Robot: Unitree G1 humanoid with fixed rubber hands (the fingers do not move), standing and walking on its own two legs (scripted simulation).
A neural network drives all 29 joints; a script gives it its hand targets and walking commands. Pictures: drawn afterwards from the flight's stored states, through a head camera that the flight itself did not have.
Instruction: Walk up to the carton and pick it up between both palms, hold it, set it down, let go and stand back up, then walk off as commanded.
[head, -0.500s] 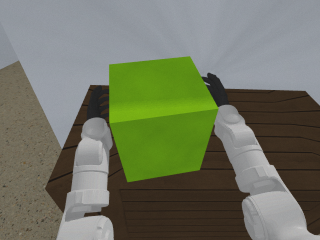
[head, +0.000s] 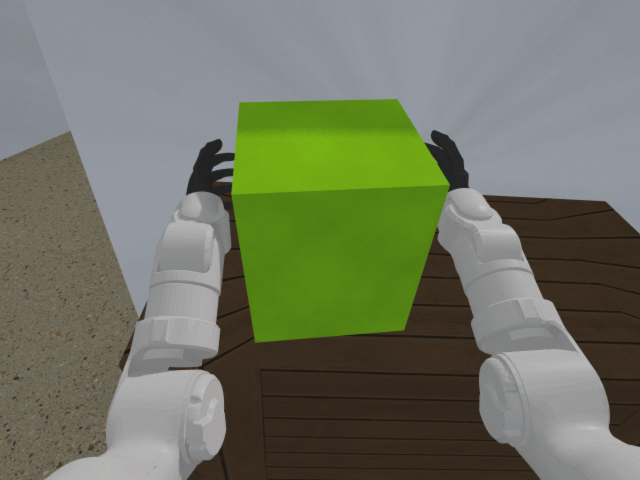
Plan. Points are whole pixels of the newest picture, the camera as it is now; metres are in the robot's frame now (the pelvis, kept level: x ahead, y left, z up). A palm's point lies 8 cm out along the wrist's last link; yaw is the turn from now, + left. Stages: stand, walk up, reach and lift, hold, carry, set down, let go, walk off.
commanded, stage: reach and lift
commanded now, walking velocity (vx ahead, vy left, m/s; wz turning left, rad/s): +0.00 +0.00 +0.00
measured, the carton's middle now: (325, 221) +0.42 +0.03 +0.17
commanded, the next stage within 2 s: hold in 0.78 s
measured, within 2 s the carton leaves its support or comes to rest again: neither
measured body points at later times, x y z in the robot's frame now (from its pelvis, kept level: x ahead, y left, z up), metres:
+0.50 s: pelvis +0.03 +0.01 +0.00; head -0.04 +0.03 +0.45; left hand +0.41 +0.17 +0.23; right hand +0.43 -0.13 +0.25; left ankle +0.07 +0.12 -0.75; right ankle +0.03 -0.13 -0.75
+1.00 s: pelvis +0.02 +0.00 +0.00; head -0.05 +0.02 +0.45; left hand +0.41 +0.17 +0.25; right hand +0.43 -0.13 +0.27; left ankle +0.07 +0.12 -0.75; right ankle +0.03 -0.13 -0.75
